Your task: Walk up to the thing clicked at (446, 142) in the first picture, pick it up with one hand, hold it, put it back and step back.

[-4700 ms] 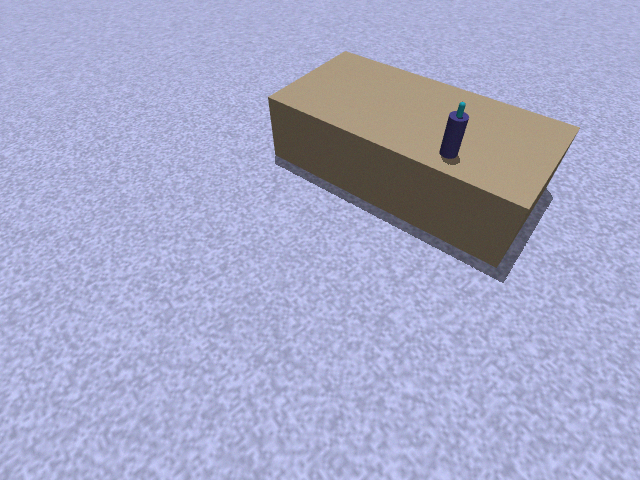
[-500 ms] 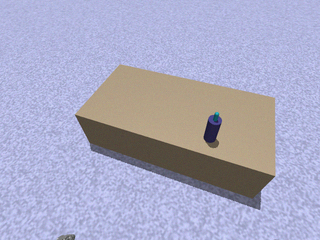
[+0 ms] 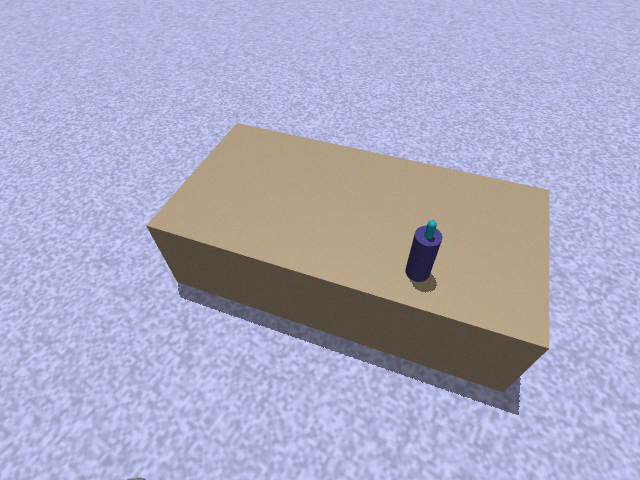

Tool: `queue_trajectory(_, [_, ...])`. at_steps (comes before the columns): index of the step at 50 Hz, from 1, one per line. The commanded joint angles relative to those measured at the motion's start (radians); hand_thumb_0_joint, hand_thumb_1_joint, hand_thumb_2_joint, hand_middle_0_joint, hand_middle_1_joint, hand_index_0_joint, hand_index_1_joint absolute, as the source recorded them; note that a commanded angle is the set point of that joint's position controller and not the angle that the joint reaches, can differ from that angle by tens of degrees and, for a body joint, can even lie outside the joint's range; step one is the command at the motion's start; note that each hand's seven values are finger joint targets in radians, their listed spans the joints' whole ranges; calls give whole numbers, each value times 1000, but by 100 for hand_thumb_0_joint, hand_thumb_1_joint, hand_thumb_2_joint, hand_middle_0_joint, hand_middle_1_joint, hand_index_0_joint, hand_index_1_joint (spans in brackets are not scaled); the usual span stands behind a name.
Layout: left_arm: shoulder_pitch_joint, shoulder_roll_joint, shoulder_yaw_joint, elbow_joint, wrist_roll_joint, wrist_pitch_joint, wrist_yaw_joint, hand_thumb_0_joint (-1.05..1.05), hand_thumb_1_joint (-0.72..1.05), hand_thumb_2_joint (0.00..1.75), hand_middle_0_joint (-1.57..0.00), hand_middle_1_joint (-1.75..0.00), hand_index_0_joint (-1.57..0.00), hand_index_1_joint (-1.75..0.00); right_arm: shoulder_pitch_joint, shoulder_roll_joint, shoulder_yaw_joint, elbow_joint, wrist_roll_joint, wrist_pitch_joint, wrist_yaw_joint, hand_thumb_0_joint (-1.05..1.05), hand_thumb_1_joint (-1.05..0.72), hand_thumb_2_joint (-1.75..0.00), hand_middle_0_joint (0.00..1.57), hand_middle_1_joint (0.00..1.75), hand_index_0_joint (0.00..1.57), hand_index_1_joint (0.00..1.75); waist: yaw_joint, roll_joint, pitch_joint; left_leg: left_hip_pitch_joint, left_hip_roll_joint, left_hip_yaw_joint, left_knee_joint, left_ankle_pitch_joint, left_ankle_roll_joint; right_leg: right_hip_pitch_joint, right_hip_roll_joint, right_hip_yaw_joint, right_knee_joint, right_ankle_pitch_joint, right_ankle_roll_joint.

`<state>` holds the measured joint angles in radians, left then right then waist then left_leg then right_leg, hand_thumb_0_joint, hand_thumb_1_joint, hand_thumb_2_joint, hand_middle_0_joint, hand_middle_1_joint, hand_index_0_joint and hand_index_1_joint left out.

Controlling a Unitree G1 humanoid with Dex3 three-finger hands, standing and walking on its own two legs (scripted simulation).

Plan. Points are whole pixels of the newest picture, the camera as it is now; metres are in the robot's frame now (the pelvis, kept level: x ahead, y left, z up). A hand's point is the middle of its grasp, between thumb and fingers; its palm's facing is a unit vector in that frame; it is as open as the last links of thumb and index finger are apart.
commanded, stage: walk up
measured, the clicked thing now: (424, 248) +0.71 -0.23 -0.34
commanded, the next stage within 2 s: stand in 0.22 s
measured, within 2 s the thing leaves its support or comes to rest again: neither
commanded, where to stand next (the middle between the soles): +0.06 -0.01 m, yaw -1 degrees
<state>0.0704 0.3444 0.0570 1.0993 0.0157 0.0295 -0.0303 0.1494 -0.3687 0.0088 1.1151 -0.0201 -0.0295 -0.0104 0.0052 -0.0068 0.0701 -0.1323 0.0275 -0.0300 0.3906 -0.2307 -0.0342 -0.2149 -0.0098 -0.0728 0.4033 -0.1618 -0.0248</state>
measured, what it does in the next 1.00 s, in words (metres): stands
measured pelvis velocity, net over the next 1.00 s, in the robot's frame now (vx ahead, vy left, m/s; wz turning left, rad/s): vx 0.03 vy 0.00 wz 0.00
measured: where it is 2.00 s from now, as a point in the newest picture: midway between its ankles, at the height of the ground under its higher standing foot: outside the picture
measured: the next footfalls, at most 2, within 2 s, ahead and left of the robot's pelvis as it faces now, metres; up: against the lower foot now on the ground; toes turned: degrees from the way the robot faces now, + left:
none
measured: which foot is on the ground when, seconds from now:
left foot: down 0.00-1.00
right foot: down 0.00-1.00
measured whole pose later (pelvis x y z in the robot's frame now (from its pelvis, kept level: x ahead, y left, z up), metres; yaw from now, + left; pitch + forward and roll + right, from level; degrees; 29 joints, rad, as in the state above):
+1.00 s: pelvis +0.03 +0.00 +0.00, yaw +0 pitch -1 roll +0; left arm 0.07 0.34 0.01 1.16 0.00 -0.01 0.00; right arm 0.11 -0.36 0.02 1.14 -0.01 -0.01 0.00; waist 0.00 0.01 0.04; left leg -0.05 0.03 -0.03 0.29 -0.22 -0.03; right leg -0.15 -0.01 -0.07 0.33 -0.16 -0.01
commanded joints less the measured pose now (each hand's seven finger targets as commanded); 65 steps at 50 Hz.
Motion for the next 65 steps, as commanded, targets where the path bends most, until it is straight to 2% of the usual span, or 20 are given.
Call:
queue_trajectory(1, [-54,212,37,-74,-4,-24,7,0,90,90,-20,-30,-20,-30,-24,-221,-47,-62,4,-23,-21,0,-90,-90,20,30,20,30,4,-7,-103,-74,78,-61,-63,112,69,112,-122,145,-82,-15,-13])
queue_trajectory(10, [-50,214,39,-76,-2,-22,7,0,90,90,-20,-30,-20,-30,-26,-227,-51,-64,4,-23,-22,0,-90,-90,20,30,20,30,0,1,-113,-77,84,-68,-68,133,70,131,-119,131,-67,20,-14])
queue_trajectory(11, [-38,192,13,-51,-17,-36,12,0,90,90,-20,-30,-20,-30,-74,-194,-36,-60,5,-14,-11,0,-90,-90,20,30,20,30,16,62,-122,-48,93,-71,-91,104,50,119,-131,149,-107,-10,-9])
queue_trajectory(12, [-46,203,14,-49,-14,-44,14,0,90,90,-20,-30,-20,-30,-75,-187,-37,-67,4,-10,-8,0,-90,-90,20,30,20,30,3,53,-127,-40,97,-74,-92,107,48,131,-135,150,-107,20,-11])
queue_trajectory(14, [-49,206,11,-39,-13,-52,17,0,90,90,-20,-30,-20,-30,-73,-192,-34,-62,6,-9,-5,0,-90,-90,20,30,20,30,1,54,-126,-38,100,-76,-98,120,47,144,-135,143,-97,80,-8])
queue_trajectory(18, [-51,216,2,-21,-12,-58,24,0,90,90,-20,-30,-20,-30,-61,-197,-34,-49,8,-3,-2,0,-90,-90,20,30,20,30,-5,12,-116,-18,102,-72,-114,129,48,139,-134,137,-109,93,-2])
queue_trajectory(21, [-44,205,-5,-10,-13,-63,27,0,90,90,-20,-30,-20,-30,-75,-208,-38,-47,8,-4,-1,0,-90,-90,20,30,20,30,0,20,-116,-8,107,-72,-114,168,49,146,-135,134,-110,141,3])
queue_trajectory(23, [-40,207,-7,-3,-13,-63,29,0,90,90,-20,-30,-20,-30,-79,-204,-37,-47,8,-3,1,0,-90,-90,20,30,20,30,1,15,-98,-11,104,-69,-120,137,48,135,-131,131,-118,90,7])
queue_trajectory(25, [-45,211,-9,-1,-13,-65,31,0,90,90,-20,-30,-20,-30,-78,-203,-38,-46,9,-1,1,0,-90,-90,20,30,20,30,-1,3,-96,-9,105,-68,-122,141,50,135,-134,133,-123,100,7])
queue_trajectory(29, [-41,213,-12,4,-11,-63,31,0,90,90,-20,-30,-20,-30,-77,-197,-37,-43,8,-1,5,0,-90,-90,20,30,20,30,0,2,-83,-20,99,-70,-136,81,50,120,-127,132,-134,17,10])
queue_trajectory(34, [-42,219,-12,3,-12,-65,33,0,90,90,-20,-30,-20,-30,-72,-192,-36,-42,8,-2,4,0,-90,-90,20,30,20,30,0,2,-105,-5,102,-69,-134,117,48,126,-133,131,-124,53,7])
queue_trajectory(37, [-37,217,-15,3,-12,-68,34,0,90,90,-20,-30,-20,-30,-81,-192,-38,-41,8,-4,2,0,-90,-90,20,30,20,30,2,8,-131,24,107,-67,-126,195,44,145,-136,124,-107,158,4])
queue_trajectory(46, [-35,222,-13,5,-15,-67,38,0,90,90,-20,-30,-20,-30,-67,-192,-34,-34,9,-2,-2,0,-90,-90,20,30,20,30,-1,16,-152,37,114,-56,-118,279,41,187,-143,121,-90,271,2])
queue_trajectory(55, [-36,216,-14,6,-11,-64,39,0,90,90,-20,-30,-20,-30,-81,-195,-37,-38,10,3,-3,0,-90,-90,20,30,20,30,1,18,-111,28,112,-56,-131,207,41,162,-136,121,-115,189,5])
queue_trajectory(63, [-41,216,-11,0,-11,-66,38,0,90,90,-20,-30,-20,-30,-75,-193,-36,-46,9,0,-2,0,-90,-90,20,30,20,30,-1,16,-123,35,113,-52,-134,214,43,171,-135,122,-116,216,3])
queue_trajectory(65, [-41,219,-9,1,-12,-64,39,0,90,90,-20,-30,-20,-30,-72,-196,-38,-46,9,1,-2,0,-90,-90,20,30,20,30,-4,11,-117,32,111,-52,-139,187,44,162,-132,121,-119,167,4])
